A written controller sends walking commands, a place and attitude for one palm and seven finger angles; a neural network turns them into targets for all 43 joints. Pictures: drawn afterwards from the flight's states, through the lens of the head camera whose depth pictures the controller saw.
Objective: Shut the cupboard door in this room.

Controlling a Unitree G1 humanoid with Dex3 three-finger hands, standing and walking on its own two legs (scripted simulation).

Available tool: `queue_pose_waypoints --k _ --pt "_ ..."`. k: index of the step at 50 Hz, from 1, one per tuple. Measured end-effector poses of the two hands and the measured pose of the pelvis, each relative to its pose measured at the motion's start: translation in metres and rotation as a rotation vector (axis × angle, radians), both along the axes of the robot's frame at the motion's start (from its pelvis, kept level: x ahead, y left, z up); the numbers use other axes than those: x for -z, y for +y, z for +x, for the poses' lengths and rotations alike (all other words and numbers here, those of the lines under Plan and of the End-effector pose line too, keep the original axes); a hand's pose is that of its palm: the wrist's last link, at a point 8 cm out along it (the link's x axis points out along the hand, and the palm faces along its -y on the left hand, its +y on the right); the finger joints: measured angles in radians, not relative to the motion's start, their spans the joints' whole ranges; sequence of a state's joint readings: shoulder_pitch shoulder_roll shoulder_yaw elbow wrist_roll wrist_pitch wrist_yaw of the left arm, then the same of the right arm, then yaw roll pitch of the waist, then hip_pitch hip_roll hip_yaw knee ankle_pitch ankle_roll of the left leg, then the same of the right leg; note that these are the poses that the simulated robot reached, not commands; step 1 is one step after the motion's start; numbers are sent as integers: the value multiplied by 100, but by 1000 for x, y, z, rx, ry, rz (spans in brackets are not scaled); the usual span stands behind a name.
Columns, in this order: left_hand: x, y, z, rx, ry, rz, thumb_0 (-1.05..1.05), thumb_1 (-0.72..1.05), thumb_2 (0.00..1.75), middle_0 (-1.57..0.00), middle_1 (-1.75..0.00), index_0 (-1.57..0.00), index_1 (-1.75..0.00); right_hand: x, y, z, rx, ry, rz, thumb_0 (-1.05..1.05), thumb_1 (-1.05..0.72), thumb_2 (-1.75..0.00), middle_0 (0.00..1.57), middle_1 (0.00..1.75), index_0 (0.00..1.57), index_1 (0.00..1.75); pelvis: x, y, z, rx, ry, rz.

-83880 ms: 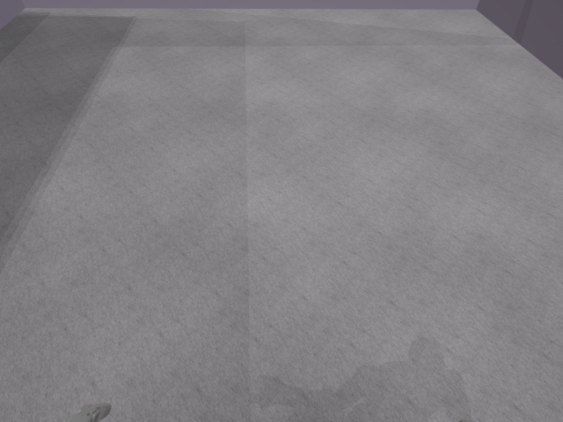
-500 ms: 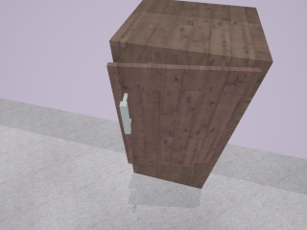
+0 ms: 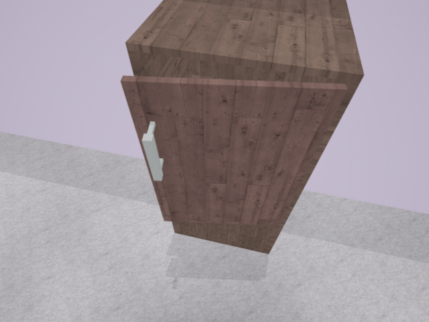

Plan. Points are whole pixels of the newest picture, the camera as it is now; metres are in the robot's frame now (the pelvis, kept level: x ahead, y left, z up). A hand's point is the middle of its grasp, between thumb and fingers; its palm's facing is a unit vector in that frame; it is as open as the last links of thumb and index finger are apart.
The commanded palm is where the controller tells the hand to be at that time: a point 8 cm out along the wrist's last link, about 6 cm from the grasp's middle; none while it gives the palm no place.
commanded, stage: come to a stop and stand still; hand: left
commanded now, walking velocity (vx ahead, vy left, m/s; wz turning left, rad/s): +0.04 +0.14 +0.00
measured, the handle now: (155, 152) +0.46 +0.17 +0.02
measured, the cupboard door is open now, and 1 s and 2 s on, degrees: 11 11 11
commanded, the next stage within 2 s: look again from close up in 1.18 s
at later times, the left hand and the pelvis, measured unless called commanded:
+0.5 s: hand out of the picture +0.02 +0.16 -0.17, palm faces +0.02 -0.98 -0.19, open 7.3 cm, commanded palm none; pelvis +0.01 -0.01 +0.01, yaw -1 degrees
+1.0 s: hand out of the picture +0.02 +0.21 -0.16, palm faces -0.03 -0.98 -0.21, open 7.4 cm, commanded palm none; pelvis -0.01 +0.03 +0.01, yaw -1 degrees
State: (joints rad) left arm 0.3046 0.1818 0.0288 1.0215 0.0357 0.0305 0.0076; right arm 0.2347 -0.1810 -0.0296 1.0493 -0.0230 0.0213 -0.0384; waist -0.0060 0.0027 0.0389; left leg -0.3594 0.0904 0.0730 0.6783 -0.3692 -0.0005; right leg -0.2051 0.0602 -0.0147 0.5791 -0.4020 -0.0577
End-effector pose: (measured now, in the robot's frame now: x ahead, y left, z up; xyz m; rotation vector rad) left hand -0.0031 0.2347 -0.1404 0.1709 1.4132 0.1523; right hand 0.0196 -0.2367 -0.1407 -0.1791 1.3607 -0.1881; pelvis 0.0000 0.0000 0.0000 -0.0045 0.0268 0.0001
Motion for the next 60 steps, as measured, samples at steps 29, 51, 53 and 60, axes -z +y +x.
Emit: queue_pose_waypoints --k 29,51,53,60 --pt "-9 -15 18 -6 -50 -1 1 91 90 -20 -30 -20 -30 -13 7 30 -30 -72 30 -1 -93 -90 20 30 20 30 -14 -7 12 12 -32 21" --pt "-8 27 19 54 -98 4 1 91 90 -20 -30 -20 -30 -9 48 -37 -7 8 53 1 -92 -90 20 30 20 30 -9 32 -13 14 -32 3" --pt "-8 29 14 51 -78 3 1 91 90 -20 -30 -20 -30 -10 49 -36 -6 10 50 1 -91 -90 20 30 20 30 -10 33 -12 15 -28 4" --pt "-5 31 -3 32 -16 -8 1 91 90 -20 -30 -20 -30 -14 47 -21 -16 -8 29 1 -91 -90 20 30 20 30 -12 37 -8 17 -26 4"
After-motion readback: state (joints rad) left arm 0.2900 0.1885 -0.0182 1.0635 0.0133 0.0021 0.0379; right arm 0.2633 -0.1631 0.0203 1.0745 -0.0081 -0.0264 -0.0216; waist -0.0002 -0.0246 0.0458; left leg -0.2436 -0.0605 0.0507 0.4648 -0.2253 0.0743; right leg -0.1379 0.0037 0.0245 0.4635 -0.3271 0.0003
